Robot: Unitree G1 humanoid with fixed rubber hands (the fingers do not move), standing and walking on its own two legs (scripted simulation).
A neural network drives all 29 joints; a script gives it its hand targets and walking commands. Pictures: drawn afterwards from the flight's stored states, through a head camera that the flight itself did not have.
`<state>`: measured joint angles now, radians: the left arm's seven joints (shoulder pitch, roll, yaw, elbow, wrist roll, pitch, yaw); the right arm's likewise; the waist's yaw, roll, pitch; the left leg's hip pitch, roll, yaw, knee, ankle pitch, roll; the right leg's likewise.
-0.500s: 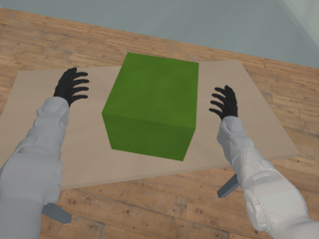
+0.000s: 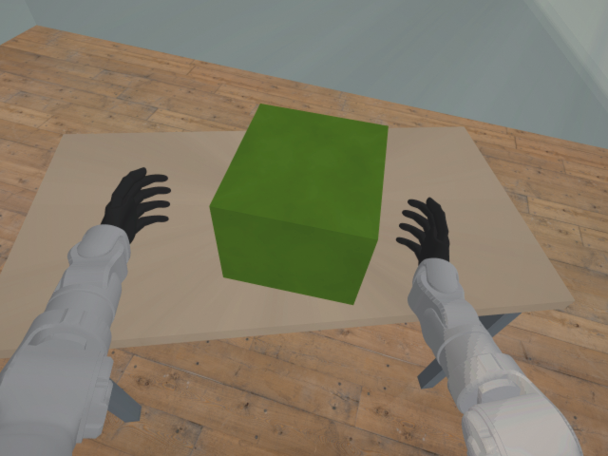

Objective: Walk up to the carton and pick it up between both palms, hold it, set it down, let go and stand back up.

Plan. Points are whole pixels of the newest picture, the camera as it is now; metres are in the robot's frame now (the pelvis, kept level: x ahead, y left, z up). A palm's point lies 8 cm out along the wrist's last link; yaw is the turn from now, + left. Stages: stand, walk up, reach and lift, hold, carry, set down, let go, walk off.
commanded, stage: set down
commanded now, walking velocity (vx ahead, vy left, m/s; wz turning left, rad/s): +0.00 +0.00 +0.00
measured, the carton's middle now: (305, 201) +0.52 -0.04 -0.02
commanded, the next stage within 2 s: none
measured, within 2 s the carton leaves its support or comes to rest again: neither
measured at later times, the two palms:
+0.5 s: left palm (100, 283) +0.34 +0.25 +0.04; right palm (432, 308) +0.28 -0.18 +0.02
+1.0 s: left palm (78, 365) +0.25 +0.27 +0.00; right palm (431, 357) +0.23 -0.17 -0.01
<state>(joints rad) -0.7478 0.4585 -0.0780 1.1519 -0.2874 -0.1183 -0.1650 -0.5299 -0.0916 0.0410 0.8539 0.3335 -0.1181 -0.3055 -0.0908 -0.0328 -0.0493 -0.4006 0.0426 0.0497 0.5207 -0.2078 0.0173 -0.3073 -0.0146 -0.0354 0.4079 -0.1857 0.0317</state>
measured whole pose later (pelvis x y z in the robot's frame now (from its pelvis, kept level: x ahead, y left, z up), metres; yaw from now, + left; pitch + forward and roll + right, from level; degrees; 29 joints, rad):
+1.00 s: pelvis +0.02 -0.01 +0.00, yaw -1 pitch -5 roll -2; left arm 0.05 0.48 0.03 0.41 -0.27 -0.16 -0.24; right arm 0.19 0.04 0.06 0.36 0.17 -0.32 -0.34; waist 0.06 -0.03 0.14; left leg -0.16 0.06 0.07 0.53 -0.28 0.00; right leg -0.08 0.00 -0.01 0.42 -0.25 0.02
